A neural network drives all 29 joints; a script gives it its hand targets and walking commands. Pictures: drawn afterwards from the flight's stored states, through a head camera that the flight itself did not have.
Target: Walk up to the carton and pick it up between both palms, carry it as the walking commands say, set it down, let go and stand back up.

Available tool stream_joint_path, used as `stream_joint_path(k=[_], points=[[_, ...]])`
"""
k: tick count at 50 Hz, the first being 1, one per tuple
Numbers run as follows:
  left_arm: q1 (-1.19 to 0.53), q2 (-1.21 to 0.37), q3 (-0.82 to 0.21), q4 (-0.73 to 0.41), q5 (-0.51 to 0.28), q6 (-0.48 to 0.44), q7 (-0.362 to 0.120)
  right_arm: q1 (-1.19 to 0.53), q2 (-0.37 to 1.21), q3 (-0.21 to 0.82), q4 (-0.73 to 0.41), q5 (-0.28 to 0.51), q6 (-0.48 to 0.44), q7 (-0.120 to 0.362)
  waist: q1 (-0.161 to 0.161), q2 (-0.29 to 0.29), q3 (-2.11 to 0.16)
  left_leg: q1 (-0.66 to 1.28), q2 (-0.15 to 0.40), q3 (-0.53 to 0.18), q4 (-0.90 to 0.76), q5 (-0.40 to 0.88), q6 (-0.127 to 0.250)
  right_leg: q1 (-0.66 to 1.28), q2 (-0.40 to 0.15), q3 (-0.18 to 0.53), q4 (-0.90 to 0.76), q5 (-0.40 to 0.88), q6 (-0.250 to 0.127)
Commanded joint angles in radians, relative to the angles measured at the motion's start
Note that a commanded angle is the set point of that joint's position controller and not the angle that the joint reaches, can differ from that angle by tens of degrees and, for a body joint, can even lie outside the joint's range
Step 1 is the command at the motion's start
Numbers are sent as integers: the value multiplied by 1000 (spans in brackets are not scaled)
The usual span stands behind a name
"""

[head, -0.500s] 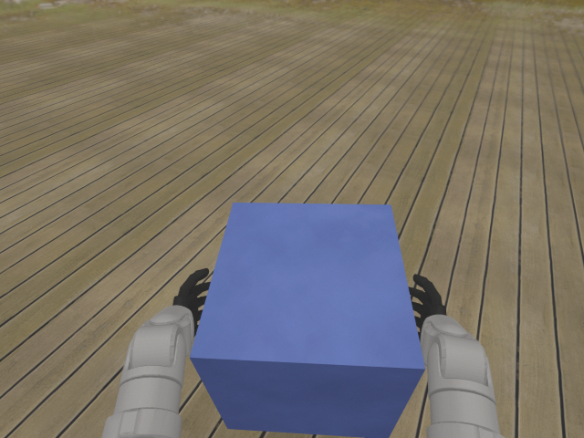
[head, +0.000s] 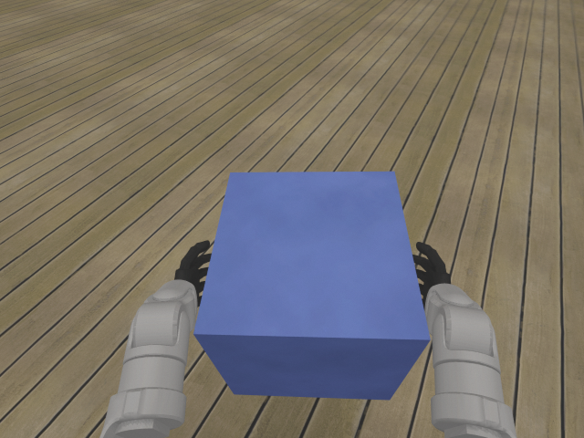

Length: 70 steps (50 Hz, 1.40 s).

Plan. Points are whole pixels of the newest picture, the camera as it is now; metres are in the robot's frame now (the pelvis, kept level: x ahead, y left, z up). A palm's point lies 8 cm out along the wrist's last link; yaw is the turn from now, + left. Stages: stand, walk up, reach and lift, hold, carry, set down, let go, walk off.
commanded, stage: reach and lift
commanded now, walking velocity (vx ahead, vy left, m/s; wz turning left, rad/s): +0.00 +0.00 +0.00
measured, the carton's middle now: (310, 287) +0.35 -0.01 +0.00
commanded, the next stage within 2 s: hold in 0.52 s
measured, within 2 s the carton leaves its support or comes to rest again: neither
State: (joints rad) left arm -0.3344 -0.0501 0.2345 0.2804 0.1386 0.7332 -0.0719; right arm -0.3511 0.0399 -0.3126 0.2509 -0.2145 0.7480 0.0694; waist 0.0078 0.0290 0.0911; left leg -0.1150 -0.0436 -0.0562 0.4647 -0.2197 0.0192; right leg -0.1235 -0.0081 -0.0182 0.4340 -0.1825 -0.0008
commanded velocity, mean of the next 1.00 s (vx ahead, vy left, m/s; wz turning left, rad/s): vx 0.00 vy -0.02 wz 0.00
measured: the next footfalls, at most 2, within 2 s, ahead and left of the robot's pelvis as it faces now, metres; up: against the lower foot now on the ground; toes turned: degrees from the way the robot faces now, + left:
none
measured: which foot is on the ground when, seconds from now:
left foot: down 0.00-1.00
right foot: down 0.00-1.00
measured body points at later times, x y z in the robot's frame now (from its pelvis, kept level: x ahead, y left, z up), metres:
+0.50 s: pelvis +0.02 -0.01 +0.00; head -0.03 -0.02 +0.45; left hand +0.29 +0.16 +0.03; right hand +0.30 -0.19 +0.04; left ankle +0.03 +0.10 -0.74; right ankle +0.04 -0.12 -0.74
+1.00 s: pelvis +0.00 +0.00 -0.01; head -0.05 +0.02 +0.44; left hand +0.30 +0.18 +0.04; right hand +0.30 -0.18 +0.06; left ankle +0.03 +0.10 -0.74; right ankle +0.04 -0.12 -0.74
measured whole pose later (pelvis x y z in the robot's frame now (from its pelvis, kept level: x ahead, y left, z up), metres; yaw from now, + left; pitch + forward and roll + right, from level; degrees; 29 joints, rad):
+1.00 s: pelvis +0.00 +0.00 -0.01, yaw +0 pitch -4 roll -1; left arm -0.23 -0.04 0.20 0.21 0.14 0.77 -0.08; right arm -0.27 0.05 -0.26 0.21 -0.21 0.77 0.07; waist 0.01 -0.01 -0.08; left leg -0.23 -0.04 -0.06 0.56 -0.26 0.02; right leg -0.23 0.00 -0.02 0.51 -0.21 0.01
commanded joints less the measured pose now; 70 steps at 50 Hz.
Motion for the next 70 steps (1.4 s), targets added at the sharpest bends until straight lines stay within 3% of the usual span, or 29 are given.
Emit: stream_joint_path(k=[1,5,12,16,20,24,28,29,31,33,35,37,39,41,44,45,47,49,50,52,54,55,57,59,62,64,68,69,70], points=[[-644,-953,-544,-40,-163,-70,-154,-646,822,586,-39,231,-52,206,-33,-34,-348,-54,0,-79,-139,-43,1,142,95,68,-34,-18,-12],[-537,-974,-618,-150,-191,-67,-167,-532,878,674,-149,259,-51,207,-12,-69,-454,45,-17,-66,-108,249,-4,202,98,83,-49,195,-3],[-350,-931,-720,-429,-234,-48,-139,-299,892,768,-318,294,-37,176,8,-3,-592,198,-32,-67,-101,725,-41,268,121,117,-37,563,12],[-335,-845,-701,-479,-227,-29,-138,-240,875,783,-344,291,-19,147,3,-42,-471,118,-37,-69,-130,611,-30,279,112,131,-48,572,22],[-314,-793,-653,-389,-179,0,-138,-249,823,715,-311,256,-12,134,-6,8,-302,34,-41,-66,-142,340,-17,213,92,126,-91,326,8],[-327,-781,-637,-394,-183,-16,-149,-313,827,740,-364,261,-16,130,-3,-60,-329,14,-36,-62,-126,237,8,217,91,123,-86,239,7],[-460,-774,-670,-422,-208,-38,-151,-344,850,713,-296,249,-26,132,-19,-35,-315,-35,-29,-66,-135,91,13,176,92,115,-77,94,-9],[-458,-783,-647,-345,-187,-32,-152,-402,866,703,-265,252,-22,134,0,-49,-282,-55,-31,-50,-132,7,22,140,82,118,-89,-3,-5],[-499,-768,-625,-322,-191,-41,-161,-426,860,698,-249,246,-23,132,-15,-117,-240,-71,-30,-46,-126,-72,31,104,74,116,-98,-100,-8],[-562,-776,-636,-323,-205,-51,-174,-476,865,690,-242,259,-34,132,-19,-69,-261,-83,-25,-45,-122,-106,34,94,77,117,-88,-142,-10],[-565,-787,-619,-260,-207,-59,-180,-535,885,716,-230,280,-40,140,5,-135,-271,-89,-30,-30,-101,-129,37,89,66,122,-100,-209,-7],[-643,-758,-596,-256,-199,-75,-187,-566,902,697,-168,274,-41,141,13,-137,-255,-95,-36,-21,-84,-165,45,53,54,133,-113,-295,-14],[-709,-783,-612,-224,-209,-80,-194,-576,888,653,-121,261,-47,143,-22,-106,-248,-85,-43,3,-60,-220,32,22,45,123,-120,-357,-30],[-687,-812,-574,-145,-199,-77,-195,-610,862,653,-102,276,-54,159,-4,-56,-228,-122,-9,-21,-107,-254,38,40,63,97,-86,-321,-20],[-665,-908,-607,-131,-198,-71,-196,-605,860,637,-110,270,-55,181,-32,25,-252,-147,16,-55,-167,-258,27,110,89,58,-32,-174,-14],[-623,-867,-598,-243,-211,-50,-174,-594,921,735,-223,296,-37,175,-7,-54,-527,-142,133,-57,20,-67,15,18,-119,81,25,-4,-19],[-641,-881,-621,-281,-220,-11,-157,-579,924,745,-229,307,-7,170,-20,-55,-526,-94,142,-92,51,-9,37,-99,-111,63,81,-34,-26],[-568,-922,-674,-351,-251,35,-136,-521,914,763,-294,331,28,153,-23,59,-569,15,265,-198,20,356,74,-183,-51,4,227,51,1],[-565,-926,-706,-388,-271,56,-129,-518,913,777,-325,347,47,146,-19,94,-580,55,304,-242,14,412,98,-241,-23,-12,218,-64,6],[-617,-949,-758,-492,-302,93,-110,-512,941,788,-373,372,88,134,-5,162,-589,32,281,-164,86,590,108,-225,-46,-4,153,-86,0],[-786,-922,-786,-566,-323,132,-80,-668,931,802,-387,407,132,119,-1,130,-536,-126,228,-110,54,340,65,-120,-48,10,80,-71,-17],[-852,-906,-789,-579,-341,155,-60,-710,928,790,-365,414,154,97,-3,98,-559,-146,199,-79,84,368,50,-78,-77,30,89,67,-22],[-703,-886,-776,-622,-343,217,-39,-553,904,769,-397,404,216,70,-6,11,-563,-220,152,-44,106,289,38,-20,-121,63,126,252,-33],[-531,-865,-730,-608,-332,286,-22,-436,907,791,-443,423,282,56,-8,-80,-531,-219,127,-23,110,168,19,-61,-147,86,79,200,-42],[-451,-821,-690,-573,-310,356,4,-403,843,786,-484,408,343,21,-11,-94,-478,-248,148,-63,47,174,27,-80,-114,48,105,125,-29],[-432,-846,-711,-607,-339,393,18,-353,848,779,-522,408,381,-2,-8,-50,-492,-230,161,-62,33,172,36,-94,-107,49,117,133,-32],[-411,-863,-717,-668,-352,444,49,-344,872,796,-584,447,435,-22,-5,-34,-463,-240,132,-55,25,121,26,-135,-98,54,89,22,-29],[-411,-854,-711,-668,-344,456,57,-355,865,782,-580,444,448,-28,-3,-37,-459,-242,142,-52,30,183,27,-119,-109,51,100,86,-27],[-376,-832,-708,-676,-333,463,63,-325,849,779,-589,445,456,-29,-2,-15,-445,-263,144,-56,10,86,24,-135,-93,46,81,-4,-27]])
